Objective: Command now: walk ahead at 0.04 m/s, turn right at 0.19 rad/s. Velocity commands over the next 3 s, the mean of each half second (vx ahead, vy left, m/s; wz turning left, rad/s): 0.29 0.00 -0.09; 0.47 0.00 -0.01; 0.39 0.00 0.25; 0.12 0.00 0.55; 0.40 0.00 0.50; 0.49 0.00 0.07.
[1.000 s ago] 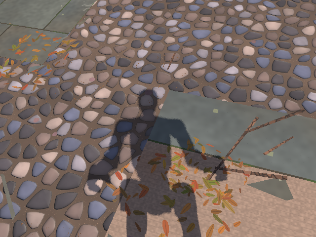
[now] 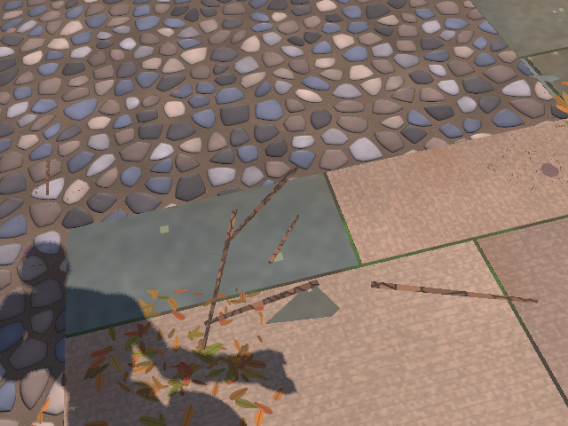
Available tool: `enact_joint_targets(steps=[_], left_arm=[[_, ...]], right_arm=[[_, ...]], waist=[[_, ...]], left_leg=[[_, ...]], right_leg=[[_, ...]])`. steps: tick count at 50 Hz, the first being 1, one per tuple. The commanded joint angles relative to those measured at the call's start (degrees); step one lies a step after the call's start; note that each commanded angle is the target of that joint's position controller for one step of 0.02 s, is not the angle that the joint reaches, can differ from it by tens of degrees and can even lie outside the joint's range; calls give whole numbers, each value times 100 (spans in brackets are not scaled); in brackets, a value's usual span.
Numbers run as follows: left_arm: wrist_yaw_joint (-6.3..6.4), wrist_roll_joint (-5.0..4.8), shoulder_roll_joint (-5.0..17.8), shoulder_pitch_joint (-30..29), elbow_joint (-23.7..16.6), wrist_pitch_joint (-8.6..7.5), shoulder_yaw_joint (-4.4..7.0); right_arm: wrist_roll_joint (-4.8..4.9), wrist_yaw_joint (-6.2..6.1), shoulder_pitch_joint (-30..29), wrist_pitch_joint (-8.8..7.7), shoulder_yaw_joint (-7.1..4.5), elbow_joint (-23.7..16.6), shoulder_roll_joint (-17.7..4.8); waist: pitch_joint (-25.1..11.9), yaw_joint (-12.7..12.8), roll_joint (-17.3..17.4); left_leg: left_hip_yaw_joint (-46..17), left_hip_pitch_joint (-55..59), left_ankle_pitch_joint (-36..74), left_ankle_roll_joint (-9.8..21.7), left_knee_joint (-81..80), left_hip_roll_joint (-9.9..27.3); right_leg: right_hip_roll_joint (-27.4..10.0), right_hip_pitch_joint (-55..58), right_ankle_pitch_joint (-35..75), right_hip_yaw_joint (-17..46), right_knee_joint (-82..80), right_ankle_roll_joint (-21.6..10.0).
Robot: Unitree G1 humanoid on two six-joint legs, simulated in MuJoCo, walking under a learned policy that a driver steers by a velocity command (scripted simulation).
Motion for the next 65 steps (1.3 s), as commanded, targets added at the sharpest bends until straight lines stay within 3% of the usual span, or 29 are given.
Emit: enact_joint_targets(steps=[1, 4, 7, 10, 11, 12, 13, 15, 18, 23, 27, 30, 32, 33, 34, 35, 36, 37, 40, 45, 49, 54, 57, 59, 60, 61, 62, 63, 65], left_arm=[[27, 2, 869, -64, -230, -66, 233], [-30, -65, 1132, 197, -11, -52, 297], [-47, -134, 1125, 246, 106, -95, 282], [-56, -167, 912, -18, 119, -125, 204], [-78, -112, 591, -233, 40, -172, 106], [-109, -52, 188, -375, -179, -268, 13], [-79, -151, 634, -623, -345, -353, 125], [-126, -269, 875, -332, -170, -444, 242], [-210, -140, 705, -468, -145, -513, 236], [-329, -158, 216, -987, -305, -557, 49], [-406, -213, 356, -1280, -445, -571, 64], [-401, -202, 661, -855, -377, -576, 184], [-294, -191, 1046, 702, 79, -521, 415], [-213, -107, 1454, 1593, 246, -470, 517], [-273, -68, 1735, 1727, 322, -494, 520], [-277, -107, 1129, 1459, 288, -533, 357], [-264, -125, 968, 1061, 288, -547, 294], [-264, -103, 914, 728, 273, -554, 274], [-278, -10, 632, 300, 281, -637, 214], [-206, -79, 791, 514, 582, -731, 255], [-135, -126, 954, 832, 750, -657, 278], [-97, -192, 1075, 1316, 1066, -502, 318], [-49, -166, 1202, 1175, 1106, -398, 368], [13, -82, 1067, 1101, 1051, -321, 306], [17, 36, 628, 1592, 820, -389, 151], [-53, 54, 258, 1913, 866, -532, 11], [-124, -136, 818, 1322, 776, -667, 132], [-145, -252, 947, 790, 598, -755, 158], [-78, -48, 925, 505, 538, -780, 184]], right_arm=[[-16, 19, -134, -68, 1, -357, -294], [77, 85, -278, -161, -17, -422, -477], [124, 162, -211, -355, 10, -386, -416], [85, 210, 590, -542, 21, 6, -295], [76, 180, 1125, -581, -10, 147, -441], [60, 150, 1538, -601, -125, 249, -984], [-1, 187, 1668, -639, -196, 246, -1151], [19, 139, 1253, -722, -36, 98, -614], [21, 120, 1204, -701, 32, 49, -489], [30, 69, 1359, -610, 23, 40, -639], [117, 83, 1675, -575, -29, 148, -811], [141, 70, 1593, -521, -86, 166, -928], [86, 37, 1558, -469, -37, 135, -817], [-40, 31, 1727, -484, 107, -49, -400], [29, 53, 2319, -605, 289, -121, 224], [189, 107, 1727, -710, 123, -137, -479], [287, 146, 1207, -772, 60, -307, -673], [216, 123, 977, -815, 88, -344, -577], [114, 141, 1186, -696, 80, -241, -350], [-13, 108, 475, -555, 136, -492, -171], [15, 213, -367, -677, 221, -703, -5], [71, 374, -999, -744, 209, -992, -107], [76, 424, -577, -736, 127, -929, -318], [72, 355, 861, -688, -108, -535, -731], [3, 313, 1539, -655, -253, -471, -1298], [92, 370, 1719, -652, -240, -391, -1282], [113, 364, 1611, -656, -103, -449, -795], [53, 345, 1128, -658, -72, -555, -712], [-55, 314, 553, -652, -23, -718, -539]], waist=[[-763, 149, -1013], [-308, 357, -1213], [-110, 291, -972], [-295, -182, -722], [-432, -397, -422], [-529, -400, 767], [-143, -588, 1098], [239, -339, 598], [224, -323, 396], [171, -491, 375], [345, -508, 438], [59, -86, 510], [-992, 742, 376], [-1849, 956, -486], [-2696, 519, -2064], [-2048, 698, -1489], [-1187, 589, -1181], [-822, 413, -636], [-576, -37, -734], [-48, 0, -484], [87, 322, -432], [157, 473, -470], [-208, 161, -679], [-1208, -542, -558], [-2056, -465, 406], [-2557, -308, 1323], [-2091, -530, 819], [-1251, -450, 482], [-659, -89, -144]], left_leg=[[-81, 362, 90, -4, -926, 108], [132, 258, -209, 170, -1380, -40], [170, 396, -229, 478, -2001, -51], [256, 1973, 624, 796, -3114, -159], [-385, 2746, 431, 984, -3334, 335], [-1917, 3361, -534, 1491, -3841, 1264], [-3368, 3198, -1239, 2188, -4487, 2107], [-2865, 3200, -1510, 1996, -4564, 1766], [-1748, 3168, 115, 1645, -4711, 1306], [-500, 2394, 1769, 1497, -4784, 808], [-486, 2450, 1953, 1472, -4773, 1116], [-370, 2872, 3692, 1309, -4145, 1281], [56, 2301, 4926, 1023, -2190, 876], [237, 782, 3154, 788, -232, 469], [-322, -642, -1075, 576, 1445, -542], [-808, -1272, -1088, 647, 2021, -257], [-580, -1567, -581, 739, 2015, 25], [-447, -1396, -66, 757, 1763, 287], [-459, -726, 601, 655, 1236, 631], [-325, -1267, 1496, 332, -11, 709], [-28, -945, 2701, 328, -1619, 433], [-81, -1099, 2496, 559, -2433, 247], [126, -509, 1787, 829, -2551, -10], [291, 1623, 1862, 1161, -2555, -280], [-1753, 3857, 1690, 1850, -2368, 966], [-4248, 4901, 379, 2494, -3382, 1719], [-4161, 4692, -286, 2281, -3733, 1630], [-3357, 3831, 621, 2117, -3813, 1471], [-2197, 2387, 3301, 2010, -3792, 1120]], right_leg=[[-1334, 549, 957, 1103, -748, -991], [-1456, 357, -1682, 1760, -1240, -1068], [-1561, 337, -2140, 2064, -1263, -1042], [-1146, -431, -1903, 1657, -790, -758], [-831, -1056, -1668, 1279, -22, -487], [23, -2131, -1584, 109, 1545, -26], [78, -3043, -2348, -34, 2609, 142], [-392, -3628, -1569, 351, 3484, 132], [-671, -3602, -409, 137, 3220, 245], [-513, -2424, 822, -371, 1564, 494], [-410, -1964, 1076, -354, 787, 328], [-248, -1312, 762, -391, 568, 7], [-75, 918, 756, -528, 541, -315], [-1252, 2788, 187, 952, 626, -724], [-2404, 3725, -1487, 3880, -430, -1480], [-2268, 3253, -1975, 3991, -944, -1256], [-2127, 2486, -1500, 3112, -1000, -1071], [-1910, 1761, -734, 2499, -1066, -1001], [-1493, 671, 419, 1532, -1504, -1048], [-1379, 337, 986, 778, -1947, -1144], [-1153, 418, 1135, 231, -1963, -908], [-1576, 1455, 1399, 316, -1539, -802], [-1672, 2005, 2899, 158, -862, -599], [-1223, 1498, 3984, -374, 1100, -265], [-705, -497, 2146, -644, 3201, 83], [157, -2138, -1985, -52, 4520, 301], [-144, -2821, -1945, 501, 5026, 211], [-354, -3002, -1446, 377, 4927, 166], [-694, -2424, -883, 281, 4328, 261]])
